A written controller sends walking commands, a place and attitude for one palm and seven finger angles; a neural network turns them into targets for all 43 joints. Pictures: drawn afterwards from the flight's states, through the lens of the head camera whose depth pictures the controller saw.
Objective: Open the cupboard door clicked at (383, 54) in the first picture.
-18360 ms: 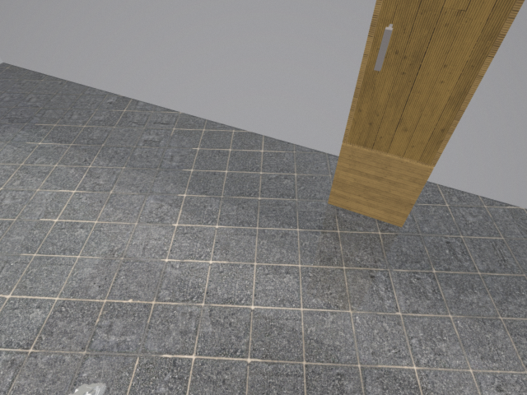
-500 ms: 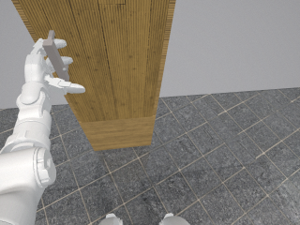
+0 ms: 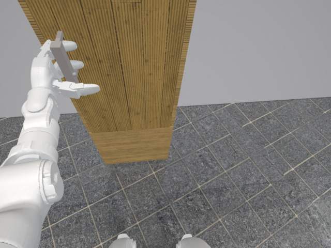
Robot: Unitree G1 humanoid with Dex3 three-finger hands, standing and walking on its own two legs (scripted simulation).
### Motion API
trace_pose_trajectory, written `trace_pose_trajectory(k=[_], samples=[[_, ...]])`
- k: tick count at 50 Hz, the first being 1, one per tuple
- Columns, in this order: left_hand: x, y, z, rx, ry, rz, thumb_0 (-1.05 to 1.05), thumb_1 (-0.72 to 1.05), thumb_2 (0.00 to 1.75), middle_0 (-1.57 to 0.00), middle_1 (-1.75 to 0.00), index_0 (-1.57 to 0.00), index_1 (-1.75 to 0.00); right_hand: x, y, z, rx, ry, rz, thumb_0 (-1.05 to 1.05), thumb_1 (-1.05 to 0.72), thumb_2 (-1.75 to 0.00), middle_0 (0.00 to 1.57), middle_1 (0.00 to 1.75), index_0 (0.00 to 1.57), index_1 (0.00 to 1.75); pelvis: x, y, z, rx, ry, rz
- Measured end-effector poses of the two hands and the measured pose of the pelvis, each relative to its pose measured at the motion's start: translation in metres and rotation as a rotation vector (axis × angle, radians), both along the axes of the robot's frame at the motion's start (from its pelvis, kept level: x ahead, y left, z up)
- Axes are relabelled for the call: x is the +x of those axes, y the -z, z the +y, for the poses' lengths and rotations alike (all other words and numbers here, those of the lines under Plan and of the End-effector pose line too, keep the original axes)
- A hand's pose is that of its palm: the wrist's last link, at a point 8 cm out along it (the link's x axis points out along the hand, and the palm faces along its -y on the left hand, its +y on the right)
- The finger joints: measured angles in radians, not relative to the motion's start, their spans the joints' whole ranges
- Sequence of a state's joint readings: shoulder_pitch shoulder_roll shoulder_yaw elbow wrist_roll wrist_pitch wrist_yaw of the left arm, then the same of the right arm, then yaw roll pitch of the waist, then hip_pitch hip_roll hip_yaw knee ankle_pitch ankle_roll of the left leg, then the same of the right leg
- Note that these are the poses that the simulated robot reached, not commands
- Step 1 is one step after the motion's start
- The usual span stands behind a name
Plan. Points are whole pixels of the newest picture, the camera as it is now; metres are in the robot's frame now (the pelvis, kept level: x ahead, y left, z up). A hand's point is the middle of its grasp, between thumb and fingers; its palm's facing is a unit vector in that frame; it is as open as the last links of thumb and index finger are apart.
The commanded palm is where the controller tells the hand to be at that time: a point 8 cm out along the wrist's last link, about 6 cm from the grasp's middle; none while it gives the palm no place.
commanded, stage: close the thumb around the handle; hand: left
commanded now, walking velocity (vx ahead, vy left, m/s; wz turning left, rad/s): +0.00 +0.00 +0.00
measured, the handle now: (67, 61) +0.55 +0.21 +0.11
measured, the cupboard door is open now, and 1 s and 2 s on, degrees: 0 14 47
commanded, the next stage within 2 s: pull the door open along its arc in 0.48 s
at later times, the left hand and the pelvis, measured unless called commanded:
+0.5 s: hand (75, 73) +0.51 +0.18 +0.11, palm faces +0.04 -1.00 +0.00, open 5.5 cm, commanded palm +0.48 +0.23 +0.11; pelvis +0.01 +0.00 +0.00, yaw +0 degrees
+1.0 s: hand (80, 97) +0.43 +0.16 +0.11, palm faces +0.00 -1.00 +0.01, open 5.8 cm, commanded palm +0.38 +0.21 +0.11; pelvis +0.02 +0.00 +0.01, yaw -1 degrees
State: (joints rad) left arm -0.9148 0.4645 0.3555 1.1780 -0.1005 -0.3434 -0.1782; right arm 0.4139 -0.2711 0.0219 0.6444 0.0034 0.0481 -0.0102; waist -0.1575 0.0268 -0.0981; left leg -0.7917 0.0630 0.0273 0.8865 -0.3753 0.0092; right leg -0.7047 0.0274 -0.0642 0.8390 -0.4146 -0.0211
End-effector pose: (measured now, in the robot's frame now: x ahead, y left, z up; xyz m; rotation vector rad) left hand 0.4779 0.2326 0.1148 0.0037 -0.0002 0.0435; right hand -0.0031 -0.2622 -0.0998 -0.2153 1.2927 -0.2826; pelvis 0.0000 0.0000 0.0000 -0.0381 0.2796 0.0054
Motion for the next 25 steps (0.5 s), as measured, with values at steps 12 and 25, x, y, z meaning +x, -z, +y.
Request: trace_pose_trajectory(k=[12,25], samples=[[0.0058,0.0021,-0.0006,0.001,0.002,0.002,0.0,0.31,0.65,-0.36,-1.29,-0.35,-1.29,-0.0011,0.0008,0.0025,0.002,0.005,0.01,0.01,-0.9,-0.9,0.2,0.3,0.2,0.3,0.0023,0.0006,0.0015,-0.001,0.003,0.011],[0.0057,0.003,-0.0001,0.001,0.005,0.003,0.01,0.76,0.84,-0.39,-1.34,-0.38,-1.35,0.0043,-0.0004,0.0031,0.004,0.01,0.006,0.01,-0.9,-0.9,0.2,0.3,0.2,0.3,0.0069,-0.0008,0.0021,0.0,0.006,0.007]])
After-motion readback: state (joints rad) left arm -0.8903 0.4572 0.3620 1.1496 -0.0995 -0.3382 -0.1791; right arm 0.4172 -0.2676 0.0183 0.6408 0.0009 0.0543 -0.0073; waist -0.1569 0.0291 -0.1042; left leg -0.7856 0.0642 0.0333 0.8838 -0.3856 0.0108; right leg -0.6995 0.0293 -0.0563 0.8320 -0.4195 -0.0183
